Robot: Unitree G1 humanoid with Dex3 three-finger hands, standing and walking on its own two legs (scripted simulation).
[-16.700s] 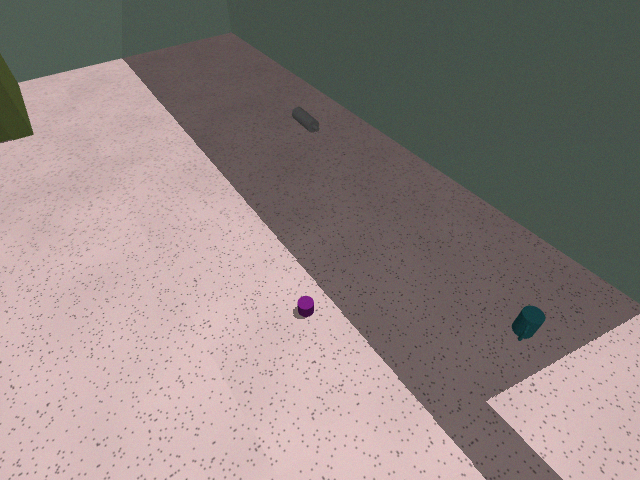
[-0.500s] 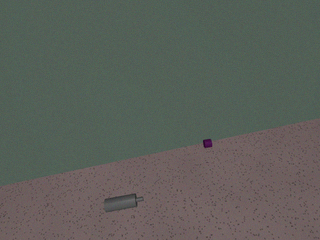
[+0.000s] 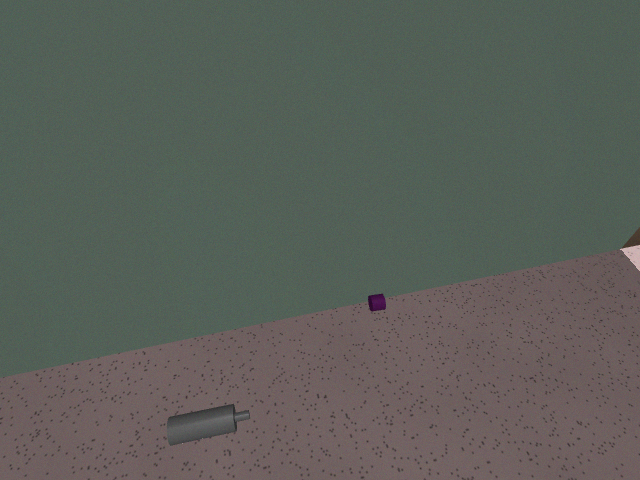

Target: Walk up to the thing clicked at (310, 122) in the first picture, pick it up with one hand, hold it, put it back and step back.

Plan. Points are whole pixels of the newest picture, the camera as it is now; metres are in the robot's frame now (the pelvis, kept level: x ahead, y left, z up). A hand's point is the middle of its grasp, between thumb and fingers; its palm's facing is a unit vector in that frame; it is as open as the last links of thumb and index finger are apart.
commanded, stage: stand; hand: left
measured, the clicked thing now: (210, 422) +0.47 +0.32 -0.74
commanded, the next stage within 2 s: rise first in 1.46 s
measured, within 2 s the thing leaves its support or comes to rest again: neither
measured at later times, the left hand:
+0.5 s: hand out of the picture +0.07 +0.26 -0.16, palm faces -0.03 -0.94 -0.34, open 7.4 cm
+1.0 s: hand out of the picture +0.09 +0.26 -0.15, palm faces -0.04 -0.94 -0.34, open 7.4 cm
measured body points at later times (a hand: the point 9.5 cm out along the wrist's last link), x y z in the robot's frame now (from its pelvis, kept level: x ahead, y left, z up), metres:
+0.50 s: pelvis +0.00 +0.01 +0.00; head +0.01 +0.01 +0.45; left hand +0.07 +0.31 -0.13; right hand +0.08 -0.28 -0.13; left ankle +0.03 +0.13 -0.75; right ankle +0.01 -0.09 -0.75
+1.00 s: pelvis +0.02 +0.01 +0.00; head +0.02 +0.01 +0.45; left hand +0.09 +0.31 -0.13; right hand +0.09 -0.29 -0.13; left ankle +0.03 +0.13 -0.75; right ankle +0.01 -0.09 -0.75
